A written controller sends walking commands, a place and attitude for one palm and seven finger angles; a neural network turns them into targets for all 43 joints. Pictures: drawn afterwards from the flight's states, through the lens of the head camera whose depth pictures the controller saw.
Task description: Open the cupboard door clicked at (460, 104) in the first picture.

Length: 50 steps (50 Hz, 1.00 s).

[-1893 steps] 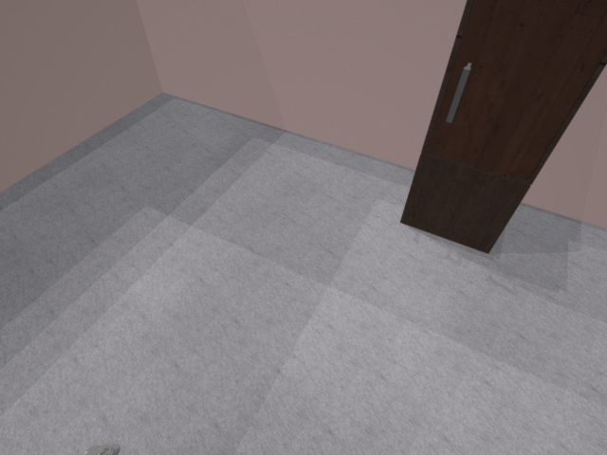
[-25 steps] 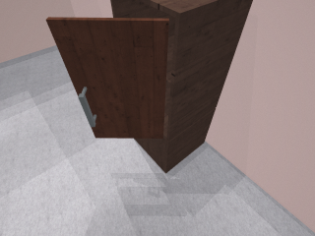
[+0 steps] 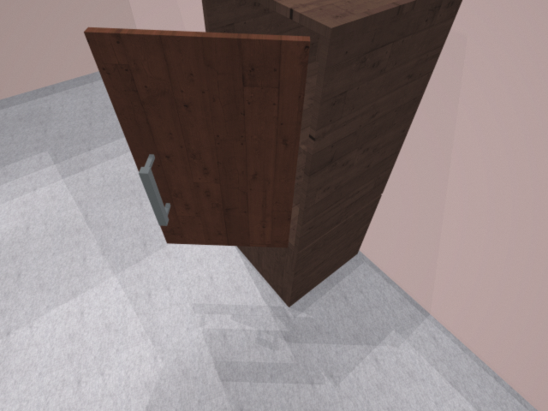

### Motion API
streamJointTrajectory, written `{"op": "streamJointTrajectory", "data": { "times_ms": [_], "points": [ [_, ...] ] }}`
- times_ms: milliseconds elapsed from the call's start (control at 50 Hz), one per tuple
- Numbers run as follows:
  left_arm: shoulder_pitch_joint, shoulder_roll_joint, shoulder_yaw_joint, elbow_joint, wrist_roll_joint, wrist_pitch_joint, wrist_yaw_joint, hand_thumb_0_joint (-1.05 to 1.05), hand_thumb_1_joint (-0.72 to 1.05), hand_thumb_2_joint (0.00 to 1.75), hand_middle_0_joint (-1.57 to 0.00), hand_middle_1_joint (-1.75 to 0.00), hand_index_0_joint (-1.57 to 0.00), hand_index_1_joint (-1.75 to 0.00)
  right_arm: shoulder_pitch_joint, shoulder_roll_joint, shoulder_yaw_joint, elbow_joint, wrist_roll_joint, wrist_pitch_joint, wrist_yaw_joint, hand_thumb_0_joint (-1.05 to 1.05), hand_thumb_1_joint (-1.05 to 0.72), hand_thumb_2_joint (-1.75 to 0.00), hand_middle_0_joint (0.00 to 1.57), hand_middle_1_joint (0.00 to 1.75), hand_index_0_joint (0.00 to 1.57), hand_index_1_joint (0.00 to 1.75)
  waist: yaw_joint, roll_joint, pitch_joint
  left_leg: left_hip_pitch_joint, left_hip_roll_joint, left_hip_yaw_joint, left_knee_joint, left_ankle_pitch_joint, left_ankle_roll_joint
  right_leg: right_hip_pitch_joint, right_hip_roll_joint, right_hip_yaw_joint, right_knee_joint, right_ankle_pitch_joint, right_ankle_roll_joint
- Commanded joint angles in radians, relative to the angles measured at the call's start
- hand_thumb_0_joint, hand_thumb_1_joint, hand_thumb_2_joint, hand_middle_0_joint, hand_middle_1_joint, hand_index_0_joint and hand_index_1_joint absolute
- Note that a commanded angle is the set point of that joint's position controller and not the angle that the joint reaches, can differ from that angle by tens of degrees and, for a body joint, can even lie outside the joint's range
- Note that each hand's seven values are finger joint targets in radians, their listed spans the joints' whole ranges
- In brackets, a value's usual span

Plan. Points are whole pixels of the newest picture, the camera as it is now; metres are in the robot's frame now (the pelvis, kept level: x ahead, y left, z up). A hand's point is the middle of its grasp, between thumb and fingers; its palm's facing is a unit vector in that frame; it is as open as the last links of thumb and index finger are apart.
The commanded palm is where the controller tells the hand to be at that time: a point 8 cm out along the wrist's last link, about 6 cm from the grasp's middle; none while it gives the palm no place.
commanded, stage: come to a stop and stand still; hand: left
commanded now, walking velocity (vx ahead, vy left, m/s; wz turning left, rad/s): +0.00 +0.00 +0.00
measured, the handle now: (157, 192) +0.56 +0.30 -0.09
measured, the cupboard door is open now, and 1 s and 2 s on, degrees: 50 50 50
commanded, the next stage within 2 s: look again from close up in 0.36 s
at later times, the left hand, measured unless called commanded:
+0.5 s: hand out of the picture +0.00 +0.19 -0.18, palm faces +0.02 -0.98 -0.21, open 7.3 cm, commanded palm none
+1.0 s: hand out of the picture -0.04 +0.23 -0.18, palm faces -0.03 -0.97 -0.24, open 7.3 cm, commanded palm none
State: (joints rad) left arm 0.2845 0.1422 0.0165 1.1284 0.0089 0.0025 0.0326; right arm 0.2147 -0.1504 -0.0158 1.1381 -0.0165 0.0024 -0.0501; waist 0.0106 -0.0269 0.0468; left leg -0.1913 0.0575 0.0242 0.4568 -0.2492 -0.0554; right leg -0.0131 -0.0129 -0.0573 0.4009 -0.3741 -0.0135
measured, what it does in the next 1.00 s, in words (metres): shifts its weight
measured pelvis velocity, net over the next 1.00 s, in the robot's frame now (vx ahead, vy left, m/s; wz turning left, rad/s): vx -0.05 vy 0.03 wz -0.03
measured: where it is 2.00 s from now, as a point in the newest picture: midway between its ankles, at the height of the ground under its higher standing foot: outside the picture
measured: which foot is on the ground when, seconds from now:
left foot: down 0.00-1.00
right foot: down 0.00-1.00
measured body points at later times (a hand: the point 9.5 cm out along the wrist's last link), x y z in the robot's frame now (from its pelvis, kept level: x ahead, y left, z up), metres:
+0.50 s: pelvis +0.00 +0.01 +0.00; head +0.02 +0.01 +0.45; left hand +0.00 +0.24 -0.16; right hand +0.00 -0.21 -0.16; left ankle +0.00 +0.15 -0.74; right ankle -0.10 -0.10 -0.74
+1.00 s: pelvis -0.05 +0.03 +0.00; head -0.05 +0.03 +0.45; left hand -0.04 +0.28 -0.16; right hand -0.04 -0.20 -0.16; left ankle -0.01 +0.16 -0.74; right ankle -0.10 -0.10 -0.74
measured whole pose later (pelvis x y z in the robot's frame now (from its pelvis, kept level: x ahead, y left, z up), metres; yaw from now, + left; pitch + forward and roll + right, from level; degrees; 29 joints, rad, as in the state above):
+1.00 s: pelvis -0.05 +0.03 +0.00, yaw -2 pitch -1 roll +0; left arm 0.31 0.20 0.00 1.04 0.02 0.01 0.03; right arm 0.29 -0.18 0.00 1.04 -0.02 0.00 -0.01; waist 0.00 0.00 0.01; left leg -0.30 0.04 0.07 0.53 -0.21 0.00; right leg -0.17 -0.05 -0.01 0.54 -0.36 0.03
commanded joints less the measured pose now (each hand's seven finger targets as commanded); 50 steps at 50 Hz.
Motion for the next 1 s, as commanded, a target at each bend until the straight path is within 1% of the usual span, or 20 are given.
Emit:
{"op": "streamJointTrajectory", "data": {
  "times_ms": [0, 140, 240, 420, 440, 460, 480, 500, 520, 540, 560, 580, 600, 620, 660, 700, 760, 800, 900, 980],
  "points": [
    [0.073, 0.106, 0.015, -0.023, -0.004, -0.009, 0.008, 0.0, 0.9, 0.9, -0.2, -0.3, -0.2, -0.3, 0.072, -0.108, -0.014, -0.013, 0.003, -0.007, -0.007, 0.0, -0.9, -0.9, 0.2, 0.3, 0.2, 0.3, -0.011, 0.007, -0.002, 0.084, 0.049, -0.017, -0.007, 0.413, 0.053, -0.085, -0.102, 0.043, -0.043, 0.515, -0.01],
    [0.066, 0.113, 0.014, -0.03, -0.003, -0.009, 0.01, 0.0, 0.9, 0.9, -0.2, -0.3, -0.2, -0.3, 0.077, -0.115, -0.014, -0.013, 0.002, -0.009, -0.005, 0.0, -0.9, -0.9, 0.2, 0.3, 0.2, 0.3, -0.009, 0.001, -0.004, 0.088, 0.047, -0.017, -0.01, 0.438, 0.056, -0.073, -0.104, 0.036, -0.04, 0.52, -0.008],
    [0.055, 0.117, 0.014, -0.031, -0.004, -0.005, 0.009, 0.0, 0.9, 0.9, -0.2, -0.3, -0.2, -0.3, 0.083, -0.112, -0.011, -0.008, 0.002, -0.009, -0.002, 0.0, -0.9, -0.9, 0.2, 0.3, 0.2, 0.3, -0.007, 0.013, 0.021, 0.069, 0.046, -0.025, -0.031, 0.395, 0.058, -0.078, -0.102, 0.037, -0.056, 0.429, -0.009],
    [0.067, 0.114, 0.014, -0.03, -0.003, -0.009, 0.01, 0.0, 0.9, 0.9, -0.2, -0.3, -0.2, -0.3, 0.094, -0.108, -0.011, -0.006, 0.003, -0.012, -0.002, 0.0, -0.9, -0.9, 0.2, 0.3, 0.2, 0.3, -0.004, -0.007, 0.005, 0.08, 0.044, -0.024, -0.029, 0.394, 0.06, -0.067, -0.102, 0.033, -0.062, 0.445, -0.007],
    [0.123, 0.124, 0.003, -0.032, 0.021, -0.057, 0.052, 0.0, 0.9, 0.9, -0.2, -0.3, -0.2, -0.3, -0.004, -0.139, -0.015, -0.097, 0.014, -0.033, 0.02, 0.0, -0.9, -0.9, 0.2, 0.3, 0.2, 0.3, 0.009, 0.081, 0.027, 0.048, 0.035, 0.028, 0.207, 0.492, 0.049, -0.208, -0.128, 0.138, -0.042, 0.852, 0.027],
    [0.085, 0.177, 0.023, -0.08, 0.021, -0.061, 0.047, 0.0, 0.9, 0.9, -0.2, -0.3, -0.2, -0.3, 0.072, -0.075, -0.011, -0.122, 0.005, -0.032, 0.028, 0.0, -0.9, -0.9, 0.2, 0.3, 0.2, 0.3, -0.04, 0.041, -0.016, -0.06, 0.014, 0.009, 0.192, 0.236, 0.071, -0.089, -0.168, 0.113, 0.038, 0.951, -0.006],
    [0.07, 0.166, 0.015, -0.09, 0.017, -0.062, 0.042, 0.0, 0.9, 0.9, -0.2, -0.3, -0.2, -0.3, 0.107, -0.078, -0.009, -0.125, 0.008, -0.03, 0.028, 0.0, -0.9, -0.9, 0.2, 0.3, 0.2, 0.3, -0.048, -0.01, -0.063, -0.071, 0.013, 0.012, 0.153, 0.149, 0.08, -0.072, -0.152, 0.098, 0.083, 0.898, -0.024],
    [0.068, 0.151, 0.01, -0.103, 0.013, -0.059, 0.038, 0.0, 0.9, 0.9, -0.2, -0.3, -0.2, -0.3, 0.13, -0.091, -0.01, -0.13, 0.007, -0.034, 0.028, 0.0, -0.9, -0.9, 0.2, 0.3, 0.2, 0.3, -0.051, 0.008, -0.099, -0.04, 0.016, 0.006, 0.122, 0.249, 0.087, -0.063, -0.125, 0.077, 0.136, 0.836, -0.027],
    [0.076, 0.147, 0.013, -0.112, 0.01, -0.057, 0.036, 0.0, 0.9, 0.9, -0.2, -0.3, -0.2, -0.3, 0.148, -0.111, -0.013, -0.128, 0.0, -0.04, 0.027, 0.0, -0.9, -0.9, 0.2, 0.3, 0.2, 0.3, -0.043, 0.087, -0.144, 0.032, 0.03, -0.003, 0.128, 0.441, 0.101, -0.079, -0.099, 0.057, 0.195, 0.78, -0.022],
    [0.086, 0.139, 0.015, -0.119, 0.003, -0.054, 0.035, 0.0, 0.9, 0.9, -0.2, -0.3, -0.2, -0.3, 0.159, -0.131, -0.016, -0.13, 0.003, -0.039, 0.023, 0.0, -0.9, -0.9, 0.2, 0.3, 0.2, 0.3, -0.039, 0.104, -0.166, 0.079, 0.061, -0.028, 0.141, 0.587, 0.117, -0.116, -0.072, 0.041, 0.205, 0.622, -0.015],
    [0.09, 0.124, 0.014, -0.12, 0.0, -0.048, 0.034, 0.0, 0.9, 0.9, -0.2, -0.3, -0.2, -0.3, 0.147, -0.145, -0.019, -0.136, 0.006, -0.035, 0.018, 0.0, -0.9, -0.9, 0.2, 0.3, 0.2, 0.3, -0.028, 0.113, -0.152, 0.087, 0.085, -0.044, 0.14, 0.645, 0.125, -0.15, -0.053, 0.034, 0.183, 0.462, -0.01],
    [0.094, 0.116, 0.011, -0.118, 0.001, -0.039, 0.032, 0.0, 0.9, 0.9, -0.2, -0.3, -0.2, -0.3, 0.125, -0.148, -0.019, -0.145, 0.007, -0.031, 0.016, 0.0, -0.9, -0.9, 0.2, 0.3, 0.2, 0.3, -0.019, 0.101, -0.116, 0.063, 0.092, -0.053, 0.134, 0.614, 0.126, -0.169, -0.047, 0.033, 0.15, 0.35, -0.009],
    [0.095, 0.112, 0.007, -0.117, 0.004, -0.03, 0.031, 0.0, 0.9, 0.9, -0.2, -0.3, -0.2, -0.3, 0.101, -0.144, -0.018, -0.154, 0.007, -0.026, 0.016, 0.0, -0.9, -0.9, 0.2, 0.3, 0.2, 0.3, -0.015, 0.072, -0.057, 0.016, 0.085, -0.048, 0.12, 0.503, 0.12, -0.19, -0.047, 0.041, 0.116, 0.288, -0.014],
    [0.096, 0.112, 0.006, -0.117, 0.009, -0.027, 0.028, 0.0, 0.9, 0.9, -0.2, -0.3, -0.2, -0.3, 0.083, -0.129, -0.014, -0.159, 0.004, -0.023, 0.017, 0.0, -0.9, -0.9, 0.2, 0.3, 0.2, 0.3, -0.009, 0.052, -0.009, -0.023, 0.066, -0.039, 0.113, 0.418, 0.113, -0.196, -0.056, 0.059, 0.094, 0.301, -0.018],
    [0.076, 0.131, 0.004, -0.124, 0.007, -0.021, 0.024, 0.0, 0.9, 0.9, -0.2, -0.3, -0.2, -0.3, 0.068, -0.124, -0.013, -0.165, 0.005, -0.016, 0.023, 0.0, -0.9, -0.9, 0.2, 0.3, 0.2, 0.3, -0.018, -0.033, 0.019, -0.045, 0.044, -0.018, 0.087, 0.227, 0.093, -0.226, -0.068, 0.077, 0.068, 0.264, -0.018],
    [0.052, 0.138, 0.001, -0.131, 0.006, -0.015, 0.019, 0.0, 0.9, 0.9, -0.2, -0.3, -0.2, -0.3, 0.063, -0.123, -0.012, -0.16, 0.003, -0.013, 0.026, 0.0, -0.9, -0.9, 0.2, 0.3, 0.2, 0.3, -0.02, -0.031, 0.06, -0.057, 0.036, -0.018, 0.04, 0.103, 0.088, -0.271, -0.067, 0.092, 0.037, 0.126, -0.016],
    [0.044, 0.153, 0.0, -0.136, 0.008, -0.008, 0.012, 0.0, 0.9, 0.9, -0.2, -0.3, -0.2, -0.3, 0.06, -0.13, -0.01, -0.154, -0.001, -0.012, 0.032, 0.0, -0.9, -0.9, 0.2, 0.3, 0.2, 0.3, -0.016, 0.016, 0.099, -0.094, 0.032, -0.038, -0.024, -0.038, 0.09, -0.306, -0.054, 0.098, 0.007, -0.064, -0.017],
    [0.049, 0.158, -0.001, -0.137, 0.009, -0.005, 0.008, 0.0, 0.9, 0.9, -0.2, -0.3, -0.2, -0.3, 0.064, -0.138, -0.011, -0.157, -0.003, -0.011, 0.034, 0.0, -0.9, -0.9, 0.2, 0.3, 0.2, 0.3, -0.014, 0.017, 0.103, -0.11, 0.031, -0.05, -0.056, -0.117, 0.09, -0.321, -0.054, 0.102, -0.005, -0.123, -0.018],
    [0.067, 0.163, -0.003, -0.13, 0.009, -0.007, 0.002, 0.0, 0.9, 0.9, -0.2, -0.3, -0.2, -0.3, 0.072, -0.149, -0.011, -0.15, -0.003, -0.017, 0.034, 0.0, -0.9, -0.9, 0.2, 0.3, 0.2, 0.3, -0.007, 0.031, 0.065, -0.102, 0.04, -0.067, -0.088, -0.14, 0.094, -0.306, -0.054, 0.1, -0.002, -0.087, -0.016],
    [0.078, 0.166, -0.001, -0.119, 0.009, -0.014, 0.0, 0.0, 0.9, 0.9, -0.2, -0.3, -0.2, -0.3, 0.077, -0.156, -0.011, -0.138, 0.001, -0.026, 0.032, 0.0, -0.9, -0.9, 0.2, 0.3, 0.2, 0.3, -0.003, 0.041, 0.025, -0.078, 0.048, -0.067, -0.082, -0.064, 0.096, -0.276, -0.059, 0.098, 0.004, -0.009, -0.016]
  ]
}}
